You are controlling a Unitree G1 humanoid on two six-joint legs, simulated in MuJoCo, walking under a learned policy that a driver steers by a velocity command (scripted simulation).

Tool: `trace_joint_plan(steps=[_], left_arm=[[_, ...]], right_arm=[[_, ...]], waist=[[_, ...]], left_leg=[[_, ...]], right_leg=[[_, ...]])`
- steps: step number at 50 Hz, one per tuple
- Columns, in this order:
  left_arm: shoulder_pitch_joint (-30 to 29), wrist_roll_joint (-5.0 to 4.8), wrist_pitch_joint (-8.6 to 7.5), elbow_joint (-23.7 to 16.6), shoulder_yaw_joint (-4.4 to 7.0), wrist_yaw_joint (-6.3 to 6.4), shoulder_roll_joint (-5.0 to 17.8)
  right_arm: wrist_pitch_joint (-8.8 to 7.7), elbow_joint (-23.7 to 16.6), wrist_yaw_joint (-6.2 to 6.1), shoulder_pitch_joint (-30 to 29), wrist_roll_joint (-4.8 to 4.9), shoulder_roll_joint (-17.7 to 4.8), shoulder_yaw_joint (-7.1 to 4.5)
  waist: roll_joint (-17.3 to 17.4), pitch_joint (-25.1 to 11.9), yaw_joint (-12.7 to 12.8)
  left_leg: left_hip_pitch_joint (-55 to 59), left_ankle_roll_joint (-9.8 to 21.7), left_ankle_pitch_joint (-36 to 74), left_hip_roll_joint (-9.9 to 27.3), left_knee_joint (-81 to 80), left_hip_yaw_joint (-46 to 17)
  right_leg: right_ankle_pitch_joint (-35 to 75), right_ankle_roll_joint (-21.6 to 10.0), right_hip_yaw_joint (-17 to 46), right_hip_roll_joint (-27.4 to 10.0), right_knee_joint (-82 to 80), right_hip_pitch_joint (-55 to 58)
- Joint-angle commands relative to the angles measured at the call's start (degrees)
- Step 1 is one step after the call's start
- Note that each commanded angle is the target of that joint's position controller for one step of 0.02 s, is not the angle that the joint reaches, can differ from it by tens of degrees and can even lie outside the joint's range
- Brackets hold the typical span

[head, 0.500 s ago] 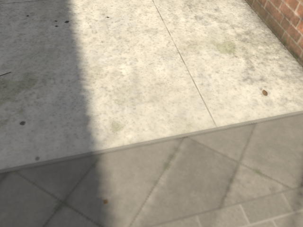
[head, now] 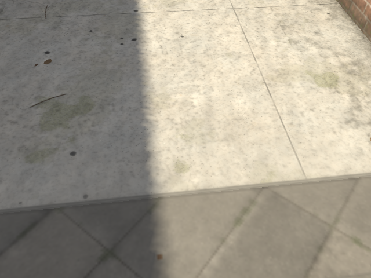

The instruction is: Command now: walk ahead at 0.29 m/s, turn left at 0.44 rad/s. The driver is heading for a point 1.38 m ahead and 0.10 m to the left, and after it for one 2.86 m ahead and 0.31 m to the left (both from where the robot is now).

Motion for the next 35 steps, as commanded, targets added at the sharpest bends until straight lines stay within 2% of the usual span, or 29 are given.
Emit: trace_joint_plan(steps=[1,3,4,5,6,7,8,9,10,11,13,16,18,21,24,26,27,28,29,30,31,32,33,34,35], left_arm=[[-5.11,-0.50,-1.50,-4.09,3.15,-0.96,10.86],[-5.80,-1.20,-1.44,-3.52,3.12,-1.54,10.65],[-4.86,-0.73,-1.59,-3.26,2.54,-1.68,8.93],[-5.16,0.44,-1.93,-3.69,1.43,-1.89,5.60],[-8.77,1.71,-2.96,-9.19,0.08,-1.65,1.62],[-9.93,-0.99,-4.34,-9.48,0.75,-1.80,5.89],[-10.48,-2.48,-5.24,-9.21,1.26,-2.28,8.18],[-8.92,-1.48,-5.73,-7.80,1.46,-2.32,8.81],[-8.27,0.34,-6.05,-6.74,1.56,-2.14,8.54],[-7.67,1.20,-6.06,-6.28,1.86,-2.29,8.67],[-7.88,1.54,-5.68,-5.46,1.66,-2.63,7.53],[-12.35,1.44,-5.17,-6.06,0.72,-2.54,5.22],[-16.46,1.04,-5.28,-6.86,0.13,-2.91,3.96],[-20.80,0.41,-5.72,-7.42,-0.41,-3.95,3.34],[-23.19,0.00,-6.28,-7.77,-0.47,-4.87,3.70],[-22.28,-0.25,-6.35,-7.54,-0.14,-5.11,4.75],[-20.56,-0.16,-6.32,-7.12,0.30,-5.02,5.73],[-17.31,-0.01,-6.18,-6.29,0.94,-4.73,6.96],[-10.28,0.03,-6.01,-4.51,1.86,-4.32,8.69],[-0.33,0.30,-5.69,-2.61,2.30,-3.93,10.11],[7.64,1.08,-5.51,-1.61,3.45,-3.86,15.20],[9.65,-0.66,-5.44,0.26,2.79,-4.39,11.56],[5.37,-1.47,-5.15,-0.28,2.07,-4.03,9.13],[1.99,-0.66,-4.58,-1.23,1.69,-3.54,8.27],[-0.25,0.14,-4.32,-1.50,1.32,-3.40,7.67]], right_arm=[[-1.35,-4.91,1.16,-2.64,0.05,-2.73,-0.31],[-1.33,-2.67,1.13,3.55,-0.02,-3.19,-0.85],[-1.25,-0.95,0.70,8.39,-0.06,-4.91,-1.84],[-1.29,0.20,0.07,14.78,0.40,-8.53,-3.42],[-2.54,-2.10,-0.36,16.95,-0.28,-18.01,-4.75],[-3.99,-3.57,0.35,15.12,-0.80,-14.27,-3.61],[-4.91,-3.82,0.38,12.27,-0.96,-10.85,-2.46],[-5.28,-4.31,0.37,9.77,-0.94,-8.47,-1.71],[-5.03,-4.74,0.05,7.15,-1.05,-7.73,-1.33],[-4.83,-5.26,-0.38,5.87,-1.42,-7.42,-1.00],[-4.83,-5.15,-1.25,6.41,-1.53,-7.86,-1.00],[-4.62,-3.49,-2.42,9.05,-0.82,-8.06,-1.15],[-4.30,-2.36,-2.92,10.41,-0.60,-8.03,-1.24],[-4.12,-0.44,-3.19,12.53,-0.23,-7.64,-1.23],[-4.04,1.47,-3.09,13.76,-0.36,-7.37,-1.16],[-3.73,2.33,-3.00,13.74,-0.65,-7.60,-1.29],[-3.59,2.41,-3.00,13.33,-0.71,-8.08,-1.42],[-3.35,2.51,-3.06,13.20,-0.85,-8.68,-1.57],[-2.95,2.43,-3.07,12.26,-1.16,-8.79,-1.43],[-2.85,1.62,-3.16,10.99,-1.74,-8.10,-0.90],[-3.43,0.47,-2.80,16.92,-2.67,-2.90,0.67],[-4.50,0.63,-2.36,17.40,-2.02,-3.25,1.20],[-5.71,-1.43,-1.85,10.10,-0.36,-7.61,0.20],[-6.90,-3.09,-1.43,4.02,0.32,-7.90,0.41],[-7.65,-3.80,-1.26,0.91,-0.58,-7.00,0.53]], waist=[[-7.30,1.06,-0.27],[-5.07,-0.36,-3.52],[-2.32,-1.83,-5.28],[6.64,-2.91,-8.15],[23.63,-3.76,-7.31],[13.36,-5.20,-8.00],[9.75,0.08,-6.26],[5.81,2.42,-4.46],[3.55,3.16,-3.08],[4.23,2.78,-2.05],[4.29,1.56,-1.86],[3.08,2.02,-2.86],[4.52,2.57,-4.11],[5.22,3.17,-5.83],[5.54,4.60,-6.78],[6.61,4.46,-5.98],[7.25,2.97,-4.97],[8.11,-0.14,-3.31],[7.77,-5.23,0.61],[6.56,-12.28,5.43],[-7.60,-22.63,3.74],[-14.64,-25.71,3.86],[-9.21,-14.91,4.72],[-3.77,-8.02,4.22],[0.62,-2.37,2.25]], left_leg=[[1.87,0.55,4.48,0.61,-7.52,2.01],[12.87,1.04,10.67,-2.68,-14.49,5.88],[20.15,1.95,9.83,-5.13,-15.44,6.74],[27.81,4.77,7.85,-1.52,-20.28,-1.69],[33.38,16.17,-3.99,14.48,-34.49,-40.10],[33.27,21.31,-15.77,19.42,-41.58,-50.78],[30.15,19.66,-15.17,18.91,-41.23,-46.22],[27.01,17.04,-8.99,16.16,-39.46,-39.35],[23.92,14.89,-0.61,13.42,-38.30,-33.27],[21.52,13.41,5.72,10.73,-38.55,-28.33],[20.84,12.87,16.72,8.39,-39.14,-22.90],[20.28,11.77,25.93,6.19,-38.58,-17.93],[18.42,10.55,26.62,4.68,-38.14,-16.25],[18.82,9.97,24.91,5.47,-38.26,-16.22],[22.84,9.59,27.29,7.84,-37.53,-15.89],[27.18,8.79,35.22,9.17,-35.34,-14.87],[29.23,8.19,45.44,9.04,-32.38,-13.79],[31.10,7.66,58.22,8.55,-27.51,-12.66],[31.00,6.60,68.84,6.83,-18.32,-10.30],[22.11,5.20,64.93,5.62,-5.63,-9.58],[0.70,0.81,33.03,-2.79,18.04,-7.65],[-11.75,-1.00,-3.44,-8.54,28.64,-9.43],[-18.21,-0.33,-0.68,-4.34,30.87,-11.32],[-18.36,0.33,3.63,-1.78,28.19,-10.03],[-17.26,0.28,6.07,-0.16,23.52,-8.87]], right_leg=[[-3.40,-10.29,8.86,-12.59,-12.22,-2.72],[-6.46,-8.74,4.54,-11.31,-5.91,-8.32],[-5.15,-7.31,1.89,-9.57,1.51,-12.25],[-3.65,-3.81,-3.50,-6.08,19.27,-19.10],[-18.56,0.83,-0.85,4.19,41.91,-38.76],[-17.39,-0.27,9.51,3.09,49.14,-45.12],[-11.83,-2.00,10.25,0.25,49.13,-47.44],[-6.24,-2.76,9.88,-1.81,46.33,-45.38],[-1.70,-2.62,9.79,-3.04,41.83,-42.40],[1.77,-2.20,9.60,-3.40,38.35,-38.39],[7.73,-0.51,7.70,-1.73,34.01,-35.60],[14.92,1.62,7.01,0.36,22.92,-34.41],[19.83,2.21,6.55,1.98,15.19,-31.38],[24.19,1.86,6.03,2.51,8.02,-28.42],[25.22,-0.37,5.38,2.14,4.30,-28.00],[20.82,-2.66,4.38,2.35,3.06,-27.47],[17.67,-4.00,3.12,3.50,2.94,-25.03],[14.69,-5.50,1.39,5.33,3.49,-20.67],[15.29,-7.65,-0.31,6.98,2.35,-11.68],[17.43,-11.03,5.02,2.27,4.53,5.15],[13.77,-20.97,30.75,-12.82,6.26,28.99],[2.43,-24.74,51.44,-17.99,-4.57,35.15],[-5.51,-21.40,46.57,-16.12,-7.35,27.56],[-4.13,-19.20,39.37,-13.86,-9.05,18.13],[1.83,-18.35,34.65,-11.42,-10.87,9.13]])
Velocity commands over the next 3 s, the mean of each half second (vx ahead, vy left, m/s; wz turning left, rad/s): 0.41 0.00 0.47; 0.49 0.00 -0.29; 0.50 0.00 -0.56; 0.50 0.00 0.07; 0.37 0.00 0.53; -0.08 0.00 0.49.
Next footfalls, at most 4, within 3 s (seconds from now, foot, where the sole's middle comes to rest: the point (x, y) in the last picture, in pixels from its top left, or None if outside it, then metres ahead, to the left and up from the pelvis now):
0.10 left None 0.08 0.13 -0.77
0.60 right None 0.47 0.02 -0.77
1.06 left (117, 227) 0.69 0.29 -0.77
1.58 right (196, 179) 0.92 -0.02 -0.77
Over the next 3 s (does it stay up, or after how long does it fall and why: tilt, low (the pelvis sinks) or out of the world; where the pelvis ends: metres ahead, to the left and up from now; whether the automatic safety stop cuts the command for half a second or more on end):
stays up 1.27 0.03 -0.01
